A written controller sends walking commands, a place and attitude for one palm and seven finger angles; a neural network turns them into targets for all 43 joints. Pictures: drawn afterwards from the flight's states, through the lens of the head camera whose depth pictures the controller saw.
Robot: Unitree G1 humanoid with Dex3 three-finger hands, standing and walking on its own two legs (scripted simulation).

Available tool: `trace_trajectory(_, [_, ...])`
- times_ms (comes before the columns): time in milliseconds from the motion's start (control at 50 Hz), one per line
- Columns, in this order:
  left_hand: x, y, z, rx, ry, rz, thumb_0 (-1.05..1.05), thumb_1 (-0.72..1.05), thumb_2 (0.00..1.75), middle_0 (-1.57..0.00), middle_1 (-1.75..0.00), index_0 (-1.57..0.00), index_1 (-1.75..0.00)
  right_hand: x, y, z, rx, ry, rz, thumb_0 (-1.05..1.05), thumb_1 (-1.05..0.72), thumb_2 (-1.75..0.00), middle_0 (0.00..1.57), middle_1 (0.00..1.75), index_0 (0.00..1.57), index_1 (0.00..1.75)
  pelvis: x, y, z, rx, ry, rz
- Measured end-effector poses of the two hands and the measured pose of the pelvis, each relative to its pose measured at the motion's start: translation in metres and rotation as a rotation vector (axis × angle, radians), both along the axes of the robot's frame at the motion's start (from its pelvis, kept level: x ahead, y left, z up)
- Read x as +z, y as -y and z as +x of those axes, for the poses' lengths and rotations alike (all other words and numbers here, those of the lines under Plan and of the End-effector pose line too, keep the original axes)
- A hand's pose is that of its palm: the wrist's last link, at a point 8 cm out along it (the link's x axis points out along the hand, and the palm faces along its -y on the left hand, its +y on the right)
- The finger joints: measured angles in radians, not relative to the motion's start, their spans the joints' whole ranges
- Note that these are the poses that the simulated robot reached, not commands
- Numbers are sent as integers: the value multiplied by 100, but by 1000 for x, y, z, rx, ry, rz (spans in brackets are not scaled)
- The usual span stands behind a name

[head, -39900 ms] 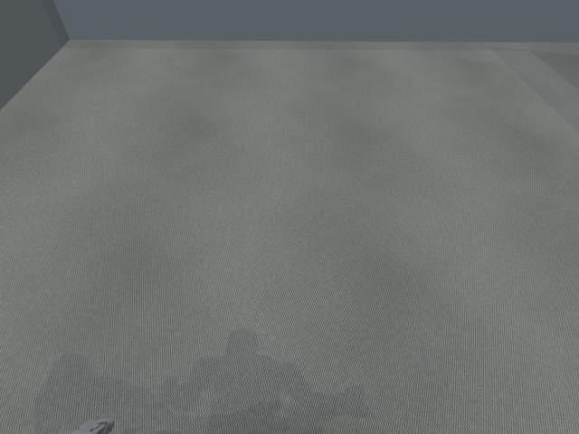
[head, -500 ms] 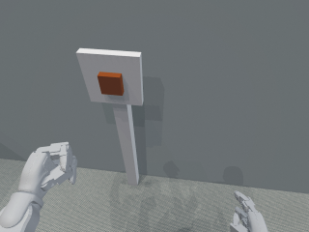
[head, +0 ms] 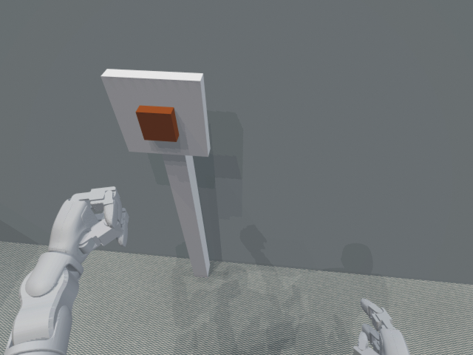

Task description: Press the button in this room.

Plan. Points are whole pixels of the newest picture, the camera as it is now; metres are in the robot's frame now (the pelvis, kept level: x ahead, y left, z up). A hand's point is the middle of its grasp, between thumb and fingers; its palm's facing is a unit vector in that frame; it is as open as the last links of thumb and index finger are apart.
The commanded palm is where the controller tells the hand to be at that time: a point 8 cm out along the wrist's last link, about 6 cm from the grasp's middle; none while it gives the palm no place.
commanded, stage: aim a knuckle at the button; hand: left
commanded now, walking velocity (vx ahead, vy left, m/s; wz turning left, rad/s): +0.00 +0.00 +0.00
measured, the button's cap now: (159, 123) +0.54 +0.20 +0.11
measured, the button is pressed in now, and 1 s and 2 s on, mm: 0 0 0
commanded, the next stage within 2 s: press the button with the knuckle in 1.54 s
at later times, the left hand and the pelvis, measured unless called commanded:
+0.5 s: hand (150, 183) +0.39 +0.18 +0.09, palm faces -0.06 -1.00 -0.01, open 3.1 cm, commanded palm +0.37 +0.24 +0.09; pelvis +0.01 +0.01 +0.00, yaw -1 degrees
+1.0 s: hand (169, 157) +0.47 +0.16 +0.08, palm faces -0.04 -1.00 +0.00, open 3.1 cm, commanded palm +0.43 +0.22 +0.08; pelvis +0.01 +0.01 -0.01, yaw -3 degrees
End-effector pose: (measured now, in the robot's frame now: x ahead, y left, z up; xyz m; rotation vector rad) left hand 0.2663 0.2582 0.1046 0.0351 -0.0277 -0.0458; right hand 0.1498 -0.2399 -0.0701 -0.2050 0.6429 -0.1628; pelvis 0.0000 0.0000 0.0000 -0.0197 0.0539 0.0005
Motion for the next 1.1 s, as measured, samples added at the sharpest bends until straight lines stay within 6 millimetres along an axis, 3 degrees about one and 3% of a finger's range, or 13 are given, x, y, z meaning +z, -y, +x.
trace_trajectory(240, [-8,-5,40,12,-9,-21,2,90,90,-130,-150,-130,-150,-7,12,-17,-56,-97,-21,2,-90,-90,20,30,20,30,0,-3,6,-16,-27,1])
trace_trajectory(500, [-16,19,103,-15,-26,-28,2,90,90,-130,-150,-130,-150,-23,0,-34,-73,-217,-6,1,-90,-90,20,30,20,30,-4,-12,8,-19,-70,-1])
trace_trajectory(700, [-21,20,143,6,-48,-25,2,90,90,-130,-150,-130,-150,-34,0,-66,-122,-345,5,1,-90,-90,20,30,20,30,-7,-15,12,-30,-107,-4])
trace_trajectory(880, [-22,38,174,-4,-37,-38,2,90,90,-130,-150,-130,-150,-44,8,-98,-169,-462,2,1,-90,-90,20,30,20,30,-12,-15,13,-37,-145,-5])
trace_trajectory(980, [-24,39,181,10,-34,-35,2,90,90,-130,-150,-130,-150,-44,10,-110,-203,-484,15,1,-90,-90,20,30,20,30,-12,-14,14,-55,-157,0])
trace_trajectory(1100, [-26,30,171,22,-25,-33,2,90,90,-129,-150,-129,-150,-43,11,-114,-218,-489,28,1,-90,-90,20,30,20,30,-11,-11,16,-62,-151,1])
